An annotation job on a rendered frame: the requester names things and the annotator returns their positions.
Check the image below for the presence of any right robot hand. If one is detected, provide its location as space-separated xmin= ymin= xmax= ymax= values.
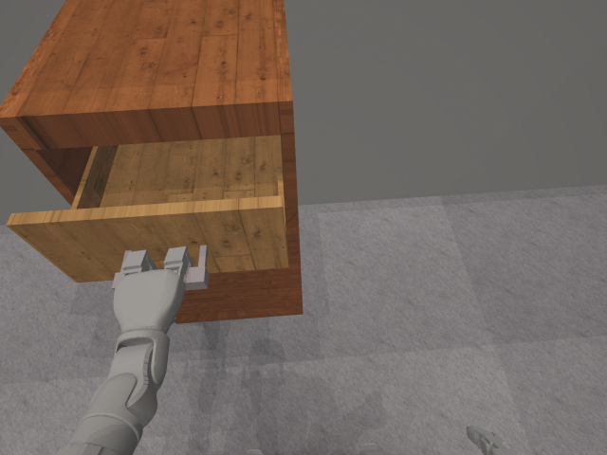
xmin=467 ymin=426 xmax=518 ymax=455

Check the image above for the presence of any robot right shin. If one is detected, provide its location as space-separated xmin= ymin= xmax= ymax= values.
xmin=359 ymin=444 xmax=379 ymax=452

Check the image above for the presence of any left robot forearm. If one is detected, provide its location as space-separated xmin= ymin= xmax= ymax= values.
xmin=54 ymin=329 xmax=170 ymax=455

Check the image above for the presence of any drawer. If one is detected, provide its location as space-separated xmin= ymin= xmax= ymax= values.
xmin=6 ymin=135 xmax=289 ymax=282

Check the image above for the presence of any handle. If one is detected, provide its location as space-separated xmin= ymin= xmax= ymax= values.
xmin=112 ymin=245 xmax=210 ymax=291

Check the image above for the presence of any cabinet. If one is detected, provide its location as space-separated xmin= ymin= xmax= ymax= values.
xmin=0 ymin=0 xmax=303 ymax=324

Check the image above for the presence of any left robot hand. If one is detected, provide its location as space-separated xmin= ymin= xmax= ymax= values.
xmin=113 ymin=246 xmax=194 ymax=335

